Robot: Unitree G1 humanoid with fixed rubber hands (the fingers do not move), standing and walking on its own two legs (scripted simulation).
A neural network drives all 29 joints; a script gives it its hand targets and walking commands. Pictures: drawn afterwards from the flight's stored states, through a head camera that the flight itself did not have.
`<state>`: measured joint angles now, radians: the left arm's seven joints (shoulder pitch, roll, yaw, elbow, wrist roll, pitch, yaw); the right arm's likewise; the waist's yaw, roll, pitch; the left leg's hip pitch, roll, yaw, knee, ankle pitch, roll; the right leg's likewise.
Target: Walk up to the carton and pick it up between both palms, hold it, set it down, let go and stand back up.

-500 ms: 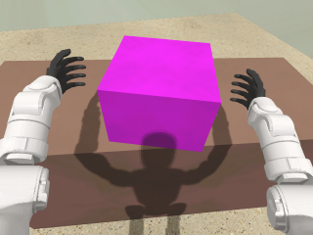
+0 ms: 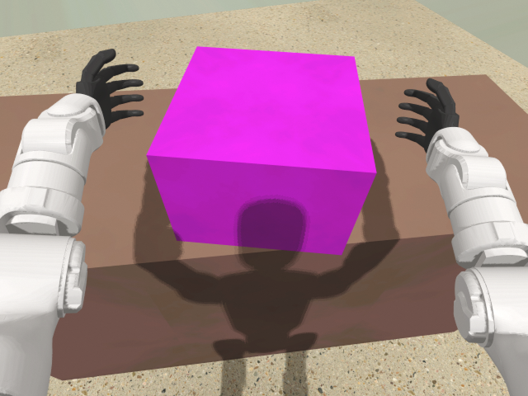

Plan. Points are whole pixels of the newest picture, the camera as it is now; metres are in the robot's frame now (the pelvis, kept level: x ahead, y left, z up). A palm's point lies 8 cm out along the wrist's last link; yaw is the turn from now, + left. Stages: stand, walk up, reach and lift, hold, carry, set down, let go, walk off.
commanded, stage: reach and lift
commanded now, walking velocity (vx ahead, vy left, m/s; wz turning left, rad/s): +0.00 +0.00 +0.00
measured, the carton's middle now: (266, 147) +0.52 +0.00 +0.08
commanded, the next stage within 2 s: none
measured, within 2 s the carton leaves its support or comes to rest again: neither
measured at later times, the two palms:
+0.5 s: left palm (124, 148) +0.47 +0.22 +0.12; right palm (429, 174) +0.42 -0.26 +0.11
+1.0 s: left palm (125, 160) +0.45 +0.22 +0.11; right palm (410, 172) +0.42 -0.22 +0.11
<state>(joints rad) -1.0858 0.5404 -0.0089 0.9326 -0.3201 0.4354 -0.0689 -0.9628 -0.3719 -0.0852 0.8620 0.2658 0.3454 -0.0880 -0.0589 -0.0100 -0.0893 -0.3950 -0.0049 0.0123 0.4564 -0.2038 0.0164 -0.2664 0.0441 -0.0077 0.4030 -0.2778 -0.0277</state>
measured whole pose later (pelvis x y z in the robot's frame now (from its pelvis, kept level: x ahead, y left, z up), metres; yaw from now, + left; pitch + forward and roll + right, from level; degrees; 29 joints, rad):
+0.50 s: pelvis -0.01 +0.01 +0.00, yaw +0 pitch +15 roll -1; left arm -1.04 0.45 -0.03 1.15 -0.32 0.11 -0.07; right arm -0.92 -0.37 -0.08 1.08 0.27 0.07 -0.07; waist -0.06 0.00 -0.12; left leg -0.53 0.00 0.01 0.46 -0.18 0.02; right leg -0.40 0.05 -0.01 0.40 -0.25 -0.02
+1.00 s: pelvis -0.01 +0.01 +0.00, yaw +0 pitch +16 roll -1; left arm -1.04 0.40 -0.04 1.24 -0.32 0.00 -0.06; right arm -0.91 -0.31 -0.07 1.09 0.27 0.02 -0.07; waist -0.06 -0.03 -0.16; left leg -0.56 0.00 0.01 0.46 -0.17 0.03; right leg -0.43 0.04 -0.01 0.40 -0.24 -0.01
